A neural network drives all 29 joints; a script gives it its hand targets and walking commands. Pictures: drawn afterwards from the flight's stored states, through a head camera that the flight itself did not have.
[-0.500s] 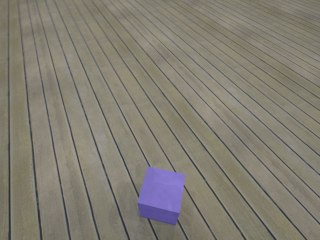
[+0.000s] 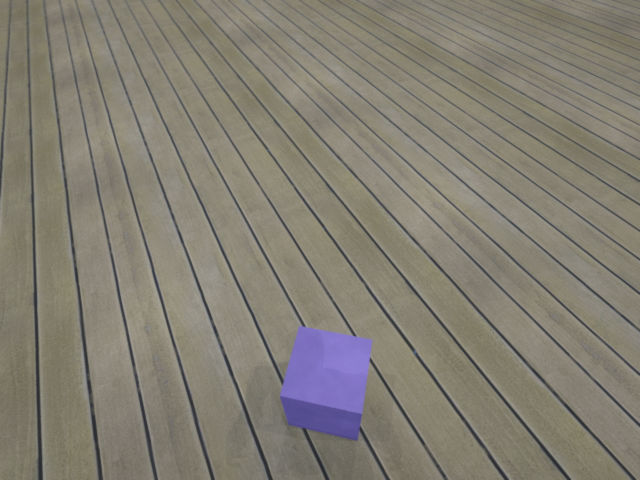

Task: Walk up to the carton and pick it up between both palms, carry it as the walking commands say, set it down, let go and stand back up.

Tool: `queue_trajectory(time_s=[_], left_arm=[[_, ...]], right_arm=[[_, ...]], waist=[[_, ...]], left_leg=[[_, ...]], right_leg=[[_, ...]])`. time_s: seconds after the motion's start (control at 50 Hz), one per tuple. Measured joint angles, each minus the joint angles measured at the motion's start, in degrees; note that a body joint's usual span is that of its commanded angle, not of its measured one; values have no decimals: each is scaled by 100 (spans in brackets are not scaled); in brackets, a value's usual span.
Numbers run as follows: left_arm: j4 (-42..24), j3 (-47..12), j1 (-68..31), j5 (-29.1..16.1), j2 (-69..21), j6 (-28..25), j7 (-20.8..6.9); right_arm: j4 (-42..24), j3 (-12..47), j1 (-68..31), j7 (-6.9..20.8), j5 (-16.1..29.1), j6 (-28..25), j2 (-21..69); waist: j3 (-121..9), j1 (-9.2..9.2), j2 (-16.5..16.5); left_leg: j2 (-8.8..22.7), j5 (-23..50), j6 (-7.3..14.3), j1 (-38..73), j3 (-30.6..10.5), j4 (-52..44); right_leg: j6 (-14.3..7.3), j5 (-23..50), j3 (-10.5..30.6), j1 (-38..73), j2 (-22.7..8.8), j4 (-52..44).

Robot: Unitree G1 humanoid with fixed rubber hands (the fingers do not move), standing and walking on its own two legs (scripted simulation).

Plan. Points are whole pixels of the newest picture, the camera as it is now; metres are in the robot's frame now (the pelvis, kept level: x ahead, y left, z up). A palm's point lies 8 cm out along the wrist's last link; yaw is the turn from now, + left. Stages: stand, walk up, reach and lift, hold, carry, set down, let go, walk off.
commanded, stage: walk up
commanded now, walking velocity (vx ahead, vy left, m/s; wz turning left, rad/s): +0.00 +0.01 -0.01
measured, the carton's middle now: (328, 383) +0.48 +0.00 -0.65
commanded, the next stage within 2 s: none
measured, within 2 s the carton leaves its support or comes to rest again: neither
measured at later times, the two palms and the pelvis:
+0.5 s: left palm out of the picture +0.05 +0.37 -0.14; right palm out of the picture +0.06 -0.15 -0.14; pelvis +0.04 +0.10 -0.01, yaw -9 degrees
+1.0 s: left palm (173, 356) +0.34 +0.25 -0.14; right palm out of the picture +0.00 -0.14 -0.14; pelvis +0.14 +0.07 -0.01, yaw -13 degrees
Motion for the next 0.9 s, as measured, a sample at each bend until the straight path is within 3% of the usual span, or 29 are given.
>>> queue_trajectory(time_s=[0.12, 0.18, 0.22, 0.28, 0.34, 0.4, 0.44, 0.46, 0.5, 0.54, 0.6, 0.66, 0.76, 0.9], left_arm=[[62, 59, -91, -87, 33, -61, -5], [61, 218, 146, -20, 132, -18, 13], [134, 338, 391, 14, 236, 15, 62], [239, 460, 665, 48, 396, 37, 84], [264, 509, 825, 71, 526, 62, 26], [212, 517, 870, 51, 631, 106, -27], [148, 518, 844, 69, 642, 133, -45], [118, 504, 830, 90, 623, 115, -50], [62, 484, 685, 109, 627, 100, -55], [-110, 443, 468, 78, 586, 22, -129], [-306, 425, 135, 116, 487, -72, -253], [-384, 401, -227, 44, 424, -14, -245], [-482, 391, -642, 73, 421, 281, -275], [-557, 317, -1072, 63, 370, 432, -418]], right_arm=[[276, 25, 180, -12, -3, -116, 48], [225, -83, 238, 85, -186, 37, -69], [78, -167, 141, 149, -230, 87, -229], [-228, -221, -19, 179, -254, 69, -418], [-443, -181, -79, 232, -190, 79, -424], [-573, -73, -45, 256, -87, 10, -280], [-599, -31, 24, 189, -54, -95, -211], [-600, -17, 82, 139, -62, -167, -206], [-490, 23, 207, 80, -121, -257, -28], [-372, 42, 459, 66, -163, -298, 107], [-265, 47, 799, 35, -131, -399, 207], [-176, 104, 965, 3, -98, -570, 330], [-248, 30, 969, -162, -107, -502, 354], [-282, -92, 1141, -201, -141, -344, 116]], waist=[[-49, 48, -117], [-146, 170, -211], [-146, 202, -211], [-91, 218, -123], [-137, 292, -136], [-241, 351, -285], [-293, 336, -300], [-316, 293, -235], [-322, 208, -390], [-372, 143, -444], [-394, 39, -428], [-236, -70, -431], [47, -266, -447], [269, -414, -275]], left_leg=[[12, 138, -45, 202, 18, -417], [-114, -874, -140, -479, 76, 1170], [-184, -727, -190, -1029, 34, 2256], [-101, -526, -268, -1542, -80, 2838], [12, -636, -415, -1670, -121, 2511], [84, -754, -527, -1334, 43, 1507], [92, -593, -530, -884, 215, 687], [113, -524, -467, -699, 221, 354], [17, -186, -122, -696, 347, 468], [-22, -86, 111, -459, 433, 181], [-62, 80, 208, -29, 503, -429], [-62, 71, 244, 166, 523, -588], [26, -255, 249, 99, 610, -248], [298, -654, 54, 199, 726, 51]], right_leg=[[-4, 243, 15, 192, 34, -422], [-1, 182, 236, -26, -72, -267], [85, 226, 425, -127, -175, -254], [224, 272, 645, -208, -277, -271], [356, 235, 822, -260, -403, -257], [457, 101, 950, -272, -534, -178], [409, -285, 985, -396, -550, 219], [287, -736, 995, -537, -490, 617], [106, -1409, 1100, -1006, -395, 1825], [85, -1129, 914, -1414, -288, 2737], [191, -499, 375, -1773, -313, 3341], [293, -319, 123, -1763, -214, 2967], [372, -574, 186, -1959, 12, 2944], [391, -394, 44, -1815, -175, 2037]])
